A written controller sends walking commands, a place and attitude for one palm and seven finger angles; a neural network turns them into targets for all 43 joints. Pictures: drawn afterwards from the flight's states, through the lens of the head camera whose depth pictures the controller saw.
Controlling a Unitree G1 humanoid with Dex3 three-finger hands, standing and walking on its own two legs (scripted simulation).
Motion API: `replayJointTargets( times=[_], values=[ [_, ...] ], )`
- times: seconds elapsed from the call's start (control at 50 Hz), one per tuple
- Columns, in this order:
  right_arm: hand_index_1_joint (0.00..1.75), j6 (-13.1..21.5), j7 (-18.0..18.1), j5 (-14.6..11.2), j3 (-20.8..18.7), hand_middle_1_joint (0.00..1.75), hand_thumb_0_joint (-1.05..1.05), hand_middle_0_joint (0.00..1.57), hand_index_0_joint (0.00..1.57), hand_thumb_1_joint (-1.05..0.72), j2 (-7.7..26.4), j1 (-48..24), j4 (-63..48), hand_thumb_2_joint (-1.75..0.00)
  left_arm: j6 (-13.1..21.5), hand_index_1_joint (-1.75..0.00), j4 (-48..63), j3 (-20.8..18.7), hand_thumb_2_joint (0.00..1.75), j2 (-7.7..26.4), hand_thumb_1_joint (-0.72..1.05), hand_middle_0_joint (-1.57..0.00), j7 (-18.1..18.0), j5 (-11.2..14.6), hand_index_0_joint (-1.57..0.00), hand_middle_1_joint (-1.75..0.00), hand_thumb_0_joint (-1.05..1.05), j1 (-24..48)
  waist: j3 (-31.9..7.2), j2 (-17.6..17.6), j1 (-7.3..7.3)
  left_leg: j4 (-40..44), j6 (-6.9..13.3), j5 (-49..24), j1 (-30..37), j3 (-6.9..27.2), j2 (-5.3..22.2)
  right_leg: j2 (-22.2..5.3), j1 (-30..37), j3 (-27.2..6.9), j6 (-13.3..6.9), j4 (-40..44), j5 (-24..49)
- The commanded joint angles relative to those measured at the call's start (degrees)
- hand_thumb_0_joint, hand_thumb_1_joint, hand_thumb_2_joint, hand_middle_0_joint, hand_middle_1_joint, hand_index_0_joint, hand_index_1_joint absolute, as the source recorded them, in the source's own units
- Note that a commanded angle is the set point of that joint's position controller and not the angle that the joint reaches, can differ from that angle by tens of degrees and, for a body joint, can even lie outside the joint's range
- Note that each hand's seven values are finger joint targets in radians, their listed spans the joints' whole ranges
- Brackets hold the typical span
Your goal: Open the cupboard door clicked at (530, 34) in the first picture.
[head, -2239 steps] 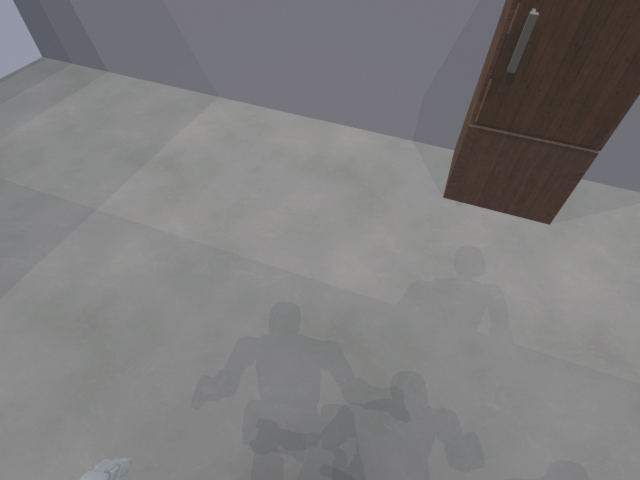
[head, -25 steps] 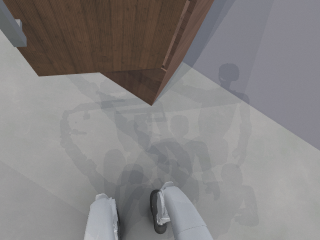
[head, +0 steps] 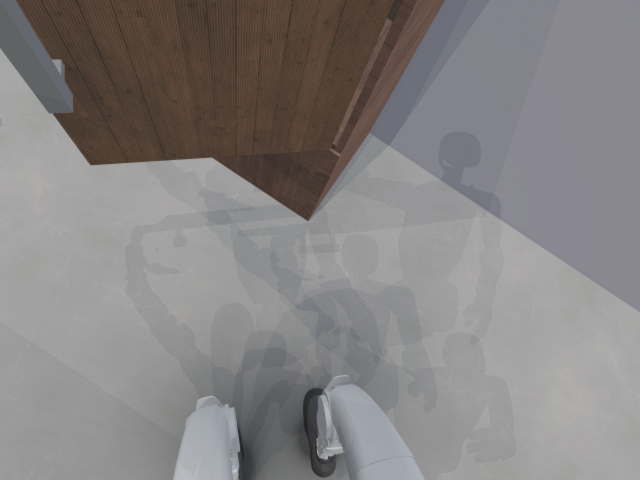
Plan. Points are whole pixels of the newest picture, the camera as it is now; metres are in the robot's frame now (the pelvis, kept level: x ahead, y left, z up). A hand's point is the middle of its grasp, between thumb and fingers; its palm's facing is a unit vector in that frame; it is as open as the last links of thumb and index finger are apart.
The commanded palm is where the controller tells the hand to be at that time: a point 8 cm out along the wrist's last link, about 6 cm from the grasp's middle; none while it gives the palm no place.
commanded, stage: move the hooked fingers beside the handle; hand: left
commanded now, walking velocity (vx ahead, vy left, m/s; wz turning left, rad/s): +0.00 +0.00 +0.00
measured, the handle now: (22, 27) +0.59 +0.25 +0.06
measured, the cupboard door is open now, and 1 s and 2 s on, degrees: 43 42 40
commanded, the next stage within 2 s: slide the fingers in behind the handle in 0.26 s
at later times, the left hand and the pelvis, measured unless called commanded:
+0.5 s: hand out of the picture +0.54 +0.31 +0.07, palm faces +0.06 -1.00 -0.02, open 14.0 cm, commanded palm +0.53 +0.32 +0.06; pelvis -0.01 +0.00 -0.01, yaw +0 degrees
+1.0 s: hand out of the picture +0.54 +0.28 +0.07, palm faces +0.09 -1.00 +0.00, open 14.1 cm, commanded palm +0.53 +0.29 +0.06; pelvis -0.01 +0.00 +0.00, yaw +1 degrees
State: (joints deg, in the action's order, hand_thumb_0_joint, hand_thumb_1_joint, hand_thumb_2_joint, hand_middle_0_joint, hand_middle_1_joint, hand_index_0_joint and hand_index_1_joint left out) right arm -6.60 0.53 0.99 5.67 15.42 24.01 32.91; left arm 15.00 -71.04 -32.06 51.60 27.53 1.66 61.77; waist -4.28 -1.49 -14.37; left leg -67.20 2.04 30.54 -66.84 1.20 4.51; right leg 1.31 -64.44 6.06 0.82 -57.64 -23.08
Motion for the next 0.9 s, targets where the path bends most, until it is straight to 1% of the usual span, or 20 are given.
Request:
replayJointTargets(
  times=[0.0, 0.04, 0.06, 0.08, 0.14, 0.18, 0.2, 0.28, 0.34, 0.4, 0.44, 0.48, 0.5, 0.62, 0.68, 0.7, 0.74, 0.76, 0.8, 0.88],
  values=[
    [0.3, 0.2, 1.22, 0.4, -4.54, 0.3, 0.0, 0.2, 0.2, -0.9, 13.27, 13.64, -0.45, -0.9, 4.19, -1.2, 9.69, -1.2, 0.3, 15.71, -0.5, -0.3, -0.78, 1.97, -0.3, -1.2, 0.0, 21.43, -29.41, -15.46, -0.58, 6.09, -1.04, -37.13, 31.4, 5.19, -0.3, 2.67, 8.59, -1.24, -1.67, 3.12, 16.02],
    [0.3, 0.21, 1.24, 0.54, -4.51, 0.3, 0.0, 0.2, 0.2, -0.9, 13.5, 13.5, -0.74, -0.9, 5.11, -1.2, 11.59, -2.54, 0.3, 18.53, -0.5, -0.3, -1.23, 1.25, -0.3, -1.2, 0.0, 22.25, -32.25, -16.84, 0.35, 6.01, -1.18, -37.64, 31.45, 5.0, -0.54, 2.51, 10.74, -1.58, -1.74, 2.59, 16.84],
    [0.3, 0.24, 1.18, 0.42, -4.52, 0.3, 0.0, 0.2, 0.2, -0.9, 13.21, 13.09, -0.91, -0.9, 5.15, -1.2, 10.72, -1.71, 0.3, 17.29, -0.5, -0.3, -1.32, 1.04, -0.3, -1.2, 0.0, 20.85, -31.97, -17.7, 0.44, 5.87, -1.18, -37.63, 31.47, 4.55, -0.65, 2.51, 10.54, -1.75, -1.76, 2.65, 17.0],
    [0.3, 0.32, 1.13, 0.52, -4.42, 0.3, 0.0, 0.2, 0.2, -0.9, 13.21, 13.02, -0.85, -0.9, 5.34, -1.2, 10.66, -1.96, 0.3, 17.61, -0.5, -0.3, -1.46, 1.16, -0.3, -1.2, 0.0, 21.55, -31.5, -16.36, 0.17, 5.81, -1.09, -36.65, 30.4, 4.53, -0.6, 2.53, 11.2, -1.69, -1.69, 2.56, 17.09],
    [0.3, 0.47, 1.25, 0.41, -4.51, 0.3, 0.0, 0.2, 0.2, -0.9, 13.43, 12.53, -1.11, -0.9, 5.92, -1.2, 10.62, -3.27, 0.3, 19.6, -0.5, -0.3, -1.19, 1.13, -0.3, -1.2, 0.0, 21.27, -32.79, -16.85, 0.72, 5.35, -1.05, -36.44, 29.96, 4.31, -0.73, 2.54, 12.22, -2.03, -1.79, 2.19, 17.49],
    [0.3, 0.41, 1.31, 0.16, -4.14, 0.3, 0.0, 0.2, 0.2, -0.9, 13.23, 12.12, -1.29, -0.9, 5.5, -1.2, 9.11, -2.15, 0.3, 18.82, -0.5, -0.3, -0.97, 0.98, -0.3, -1.2, 0.0, 21.26, -30.75, -16.21, 0.31, 5.46, -0.72, -34.27, 27.97, 3.89, -0.86, 2.56, 12.31, -2.01, -1.69, 2.22, 16.95],
    [0.3, 0.49, 1.33, 0.21, -4.07, 0.3, 0.0, 0.2, 0.2, -0.9, 13.25, 12.09, -1.25, -0.9, 5.74, -1.2, 9.82, -1.6, 0.3, 18.26, -0.5, -0.3, -0.75, 1.18, -0.3, -1.2, 0.0, 22.57, -31.12, -17.65, 0.01, 5.05, -0.7, -34.96, 28.69, 4.11, -0.84, 2.5, 11.21, -2.09, -1.88, 1.93, 17.12],
    [0.3, 0.61, 1.74, 0.01, -3.95, 0.3, 0.0, 0.2, 0.2, -0.9, 13.54, 11.71, -1.28, -0.9, 5.34, -1.2, 9.34, -3.0, 0.3, 20.9, -0.5, -0.3, -0.05, 1.37, -0.3, -1.2, 0.0, 22.49, -32.46, -15.61, -0.05, 4.52, -0.28, -32.75, 26.13, 3.66, -0.95, 2.51, 13.2, -2.43, -1.47, 1.79, 17.29],
    [0.3, 0.71, 1.85, 0.04, -3.71, 0.3, 0.0, 0.2, 0.2, -0.9, 13.67, 11.78, -1.09, -0.9, 5.38, -1.2, 9.44, -3.06, 0.3, 22.04, -0.5, -0.3, 0.55, 1.12, -0.3, -1.2, 0.0, 23.75, -33.5, -17.55, -0.09, 4.1, -0.61, -33.82, 27.48, 4.27, -0.78, 2.45, 11.54, -2.08, -1.61, 1.11, 16.7],
    [0.3, 0.78, 1.68, 0.0, -3.92, 0.3, 0.0, 0.2, 0.2, -0.9, 13.4, 12.15, -0.76, -0.9, 5.09, -1.2, 10.07, -0.44, 0.3, 17.71, -0.5, -0.3, 1.09, 1.78, -0.3, -1.2, 0.0, 24.41, -33.67, -18.33, -0.88, 4.06, -0.7, -35.46, 29.92, 4.89, -0.58, 2.48, 9.19, -1.73, -1.73, 1.24, 16.55],
    [0.3, 0.66, 1.61, 0.05, -4.06, 0.3, 0.0, 0.2, 0.2, -0.9, 13.63, 12.34, -0.47, -0.9, 4.93, -1.2, 11.15, -1.58, 0.3, 18.8, -0.5, -0.3, 1.31, 2.05, -0.3, -1.2, 0.0, 23.57, -35.86, -19.35, 0.08, 4.08, -1.13, -36.77, 31.56, 5.16, -0.5, 2.46, 9.27, -1.63, -1.74, 1.24, 16.4],
    [0.3, 0.61, 1.56, 0.05, -4.12, 0.3, 0.0, 0.2, 0.2, -0.9, 13.52, 12.37, -0.33, -0.9, 4.21, -1.2, 10.3, -1.37, 0.3, 17.7, -0.5, -0.3, 1.05, 2.31, -0.3, -1.2, 0.0, 23.06, -34.37, -16.96, -0.29, 4.31, -0.89, -35.25, 29.91, 5.1, -0.47, 2.49, 9.65, -1.53, -1.51, 1.52, 16.21],
    [0.3, 0.75, 1.42, 0.06, -4.12, 0.3, 0.0, 0.2, 0.2, -0.9, 13.4, 12.53, -0.37, -0.9, 4.17, -1.2, 10.52, -0.65, 0.3, 16.42, -0.5, -0.3, 0.96, 2.51, -0.3, -1.2, 0.0, 23.36, -33.92, -18.65, -0.29, 4.41, -0.94, -35.95, 30.8, 5.24, -0.51, 2.5, 8.48, -1.54, -1.78, 1.54, 16.09],
    [0.3, 0.8, 0.94, 0.56, -4.52, 0.3, 0.0, 0.2, 0.2, -0.9, 13.22, 12.93, 0.28, -0.9, 4.89, -1.2, 14.02, -0.38, 0.3, 14.87, -0.5, -0.3, -1.78, 1.92, -0.3, -1.2, 0.0, 24.69, -35.0, -20.04, 0.0, 5.42, -1.87, -37.12, 34.76, 6.16, -0.18, 2.49, 6.75, -1.15, -1.9, 2.05, 14.24],
    [0.3, 0.99, 0.73, 0.49, -4.42, 0.3, 0.0, 0.2, 0.2, -0.9, 13.02, 12.49, 0.14, -0.9, 4.73, -1.2, 11.88, -0.54, 0.3, 14.05, -0.5, -0.3, -2.96, 1.95, -0.3, -1.2, 0.0, 23.31, -32.49, -17.04, -0.1, 5.92, -1.21, -32.84, 30.87, 5.11, -0.6, 2.6, 9.0, -1.42, -1.75, 2.7, 14.01],
    [0.3, 1.02, 0.77, 0.52, -4.27, 0.3, 0.0, 0.2, 0.2, -0.9, 13.1, 12.65, 0.01, -0.9, 4.94, -1.2, 11.51, -1.03, 0.3, 14.93, -0.5, -0.3, -3.27, 1.66, -0.3, -1.2, 0.0, 23.41, -32.03, -17.43, 0.02, 5.99, -1.14, -32.96, 30.56, 5.24, -0.66, 2.52, 9.03, -1.47, -2.0, 2.51, 14.11],
    [0.3, 1.06, 0.67, 0.64, -4.16, 0.3, 0.0, 0.2, 0.2, -0.9, 12.93, 12.5, 0.1, -0.9, 5.22, -1.2, 11.86, 0.44, 0.3, 14.05, -0.5, -0.3, -3.96, 0.93, -0.3, -1.2, 0.0, 24.68, -31.51, -18.36, -0.19, 6.27, -1.19, -31.64, 30.47, 5.02, -0.7, 2.53, 8.8, -1.56, -1.89, 2.66, 13.38],
    [0.3, 0.99, 0.66, 0.64, -4.24, 0.3, 0.0, 0.2, 0.2, -0.9, 12.92, 12.6, 0.11, -0.9, 5.28, -1.2, 11.3, 1.1, 0.3, 13.25, -0.5, -0.3, -4.15, 0.54, -0.3, -1.2, 0.0, 23.86, -31.16, -17.39, -0.31, 6.55, -1.22, -31.36, 30.54, 5.21, -0.68, 2.51, 8.73, -1.41, -1.92, 2.72, 13.05],
    [0.3, 1.18, 0.53, 0.74, -4.64, 0.3, 0.0, 0.2, 0.2, -0.9, 12.71, 12.85, 0.34, -0.9, 5.89, -1.2, 12.21, 3.15, 0.3, 9.54, -0.5, -0.3, -4.25, 0.9, -0.3, -1.2, 0.0, 24.46, -31.72, -18.94, -0.87, 6.62, -1.64, -33.98, 33.78, 5.96, -0.46, 2.45, 6.31, -1.09, -2.15, 2.6, 12.95],
    [0.3, 1.37, 0.7, 0.75, -4.72, 0.3, 0.0, 0.2, 0.2, -0.9, 12.98, 12.77, 1.26, -0.9, 6.06, -1.2, 11.14, 3.19, 0.3, 8.67, -0.5, -0.3, -3.91, 2.24, -0.3, -1.2, 0.0, 25.92, -31.65, -15.47, -1.68, 6.32, -1.06, -30.77, 30.91, 5.33, -0.76, 2.49, 8.37, -1.51, -1.82, 3.1, 13.35]
  ],
)
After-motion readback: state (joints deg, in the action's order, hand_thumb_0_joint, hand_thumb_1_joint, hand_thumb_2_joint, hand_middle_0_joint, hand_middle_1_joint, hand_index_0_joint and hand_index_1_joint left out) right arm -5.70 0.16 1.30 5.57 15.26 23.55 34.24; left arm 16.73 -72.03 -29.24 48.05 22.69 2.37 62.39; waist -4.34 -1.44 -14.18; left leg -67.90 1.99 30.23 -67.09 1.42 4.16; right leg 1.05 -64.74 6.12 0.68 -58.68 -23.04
